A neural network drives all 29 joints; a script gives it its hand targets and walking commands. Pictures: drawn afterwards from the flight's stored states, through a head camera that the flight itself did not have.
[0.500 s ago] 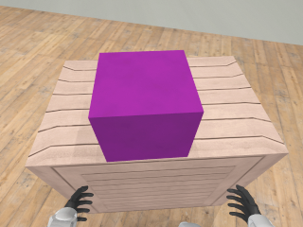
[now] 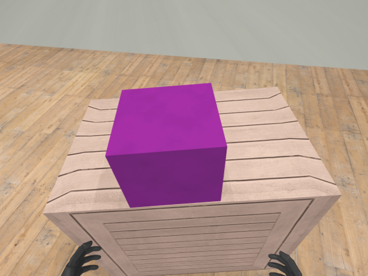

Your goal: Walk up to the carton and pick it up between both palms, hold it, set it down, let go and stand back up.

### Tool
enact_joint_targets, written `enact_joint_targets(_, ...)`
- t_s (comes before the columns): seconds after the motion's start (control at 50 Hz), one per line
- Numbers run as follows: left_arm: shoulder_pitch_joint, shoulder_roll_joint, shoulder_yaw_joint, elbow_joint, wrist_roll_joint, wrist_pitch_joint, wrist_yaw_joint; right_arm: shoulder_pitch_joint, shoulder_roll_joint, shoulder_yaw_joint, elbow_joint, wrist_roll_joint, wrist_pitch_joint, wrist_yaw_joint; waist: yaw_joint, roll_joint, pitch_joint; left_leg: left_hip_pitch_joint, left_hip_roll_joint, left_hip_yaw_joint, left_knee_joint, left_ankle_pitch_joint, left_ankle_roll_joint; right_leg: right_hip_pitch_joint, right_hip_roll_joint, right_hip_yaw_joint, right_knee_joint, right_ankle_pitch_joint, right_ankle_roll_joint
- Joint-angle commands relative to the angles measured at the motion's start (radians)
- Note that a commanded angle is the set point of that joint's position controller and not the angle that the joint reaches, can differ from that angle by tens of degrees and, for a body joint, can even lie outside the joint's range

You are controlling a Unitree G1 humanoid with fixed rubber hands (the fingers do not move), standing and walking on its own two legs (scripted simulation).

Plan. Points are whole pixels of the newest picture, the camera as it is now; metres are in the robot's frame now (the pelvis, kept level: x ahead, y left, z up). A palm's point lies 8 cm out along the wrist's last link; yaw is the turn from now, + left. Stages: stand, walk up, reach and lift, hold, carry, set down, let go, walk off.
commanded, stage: reach and lift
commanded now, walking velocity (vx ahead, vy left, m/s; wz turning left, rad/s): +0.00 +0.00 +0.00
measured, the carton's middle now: (170, 144) +0.46 +0.05 +0.03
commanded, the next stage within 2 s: none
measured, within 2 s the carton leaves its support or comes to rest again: neither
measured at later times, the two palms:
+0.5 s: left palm (74, 250) +0.22 +0.26 -0.03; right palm (282, 252) +0.20 -0.18 -0.03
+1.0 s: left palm (67, 237) +0.24 +0.27 +0.01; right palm (276, 221) +0.25 -0.18 +0.00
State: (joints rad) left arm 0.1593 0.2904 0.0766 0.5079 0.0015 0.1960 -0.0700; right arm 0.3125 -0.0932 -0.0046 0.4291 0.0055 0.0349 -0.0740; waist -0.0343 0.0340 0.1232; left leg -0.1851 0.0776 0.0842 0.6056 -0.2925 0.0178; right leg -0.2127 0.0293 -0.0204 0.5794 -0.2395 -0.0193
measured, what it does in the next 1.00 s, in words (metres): shifts its weight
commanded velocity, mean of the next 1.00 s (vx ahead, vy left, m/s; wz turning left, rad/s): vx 0.00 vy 0.00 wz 0.00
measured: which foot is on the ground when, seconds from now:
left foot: down 0.00-1.00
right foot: down 0.00-1.00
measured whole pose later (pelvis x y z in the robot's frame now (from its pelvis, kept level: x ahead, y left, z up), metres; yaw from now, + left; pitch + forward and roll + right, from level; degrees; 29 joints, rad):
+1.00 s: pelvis +0.08 +0.04 +0.02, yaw +1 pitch -5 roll -2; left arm 0.38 0.27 -0.07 0.23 -0.18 -0.27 0.02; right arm 0.34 -0.19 0.01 0.41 0.27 -0.38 0.00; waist 0.03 0.01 0.07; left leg -0.02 0.03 0.06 0.43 -0.32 0.02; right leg 0.00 0.00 -0.01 0.31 -0.22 0.01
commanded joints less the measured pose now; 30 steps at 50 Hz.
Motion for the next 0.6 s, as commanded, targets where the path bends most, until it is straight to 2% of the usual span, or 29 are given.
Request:
enact_joint_targets(0.0, -0.159, 0.174, 0.06, -0.106, -0.014, -0.105, -0.014, -0.085, -0.052, 0.015, -0.207, 0.024, -0.052, -0.015, 0.016, -0.009, -0.04, -0.465, 0.01, 0.064, -0.326, -0.212, 0.116, 0.457, 0.022, 0.051, -0.088, -0.165, 0.055)
enact_joint_targets(0.04, -0.189, 0.195, 0.051, -0.098, -0.044, -0.125, -0.016, -0.093, -0.024, 0.033, -0.224, 0.032, -0.055, -0.021, 0.021, -0.054, -0.021, -0.287, -0.022, 0.043, -0.279, -0.166, 0.082, 0.288, -0.03, 0.091, -0.182, -0.244, 0.039)
enact_joint_targets(0.1, -0.228, 0.238, 0.043, -0.126, -0.091, -0.109, -0.008, -0.038, 0.025, 0.066, -0.246, 0.033, -0.058, -0.039, 0.013, -0.161, 0.004, 0.163, -0.114, -0.008, -0.147, -0.004, -0.004, -0.166, -0.171, 0.201, -0.404, -0.405, -0.016)
enact_joint_targets(0.12, -0.234, 0.237, 0.05, -0.141, -0.089, -0.095, -0.006, -0.015, 0.024, 0.069, -0.252, 0.031, -0.054, -0.048, 0.01, -0.133, 0.012, 0.205, -0.116, -0.016, -0.157, 0.02, -0.011, -0.2, -0.178, 0.208, -0.423, -0.398, -0.017)
enact_joint_targets(0.22, -0.208, 0.253, 0.063, -0.22, -0.11, -0.107, 0.0, -0.041, 0.033, 0.043, -0.271, 0.045, -0.049, -0.056, 0.019, -0.039, -0.06, 0.13, -0.086, 0.002, -0.231, 0.004, -0.008, -0.033, -0.13, 0.13, -0.355, -0.237, 0.018)
enact_joint_targets(0.34, -0.095, 0.237, 0.054, -0.269, -0.139, -0.197, 0.01, -0.028, 0.007, 0.019, -0.294, 0.065, -0.121, -0.039, 0.046, 0.022, -0.153, 0.08, -0.064, -0.003, -0.268, 0.075, -0.005, 0.097, -0.086, 0.076, -0.284, 0.013, 0.032)
enact_joint_targets(0.46, 0.055, 0.202, 0.009, -0.314, -0.169, -0.299, 0.021, 0.027, -0.057, -0.007, -0.263, 0.11, -0.23, -0.01, 0.063, 0.042, -0.201, 0.127, -0.074, -0.022, -0.254, 0.339, -0.057, 0.172, -0.043, 0.055, -0.251, 0.272, 0.013)
enact_joint_targets(0.58, 0.148, 0.145, -0.04, -0.388, -0.175, -0.395, 0.051, 0.06, -0.126, -0.034, -0.22, 0.168, -0.335, 0.033, 0.059, 0.057, -0.191, 0.239, -0.064, -0.066, -0.221, 0.612, -0.098, 0.138, 0.004, 0.037, -0.277, 0.36, -0.032)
